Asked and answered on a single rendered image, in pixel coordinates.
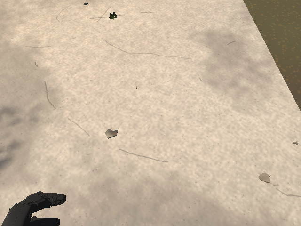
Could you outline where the left robot hand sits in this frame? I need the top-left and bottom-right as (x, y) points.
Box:
(1, 191), (67, 226)

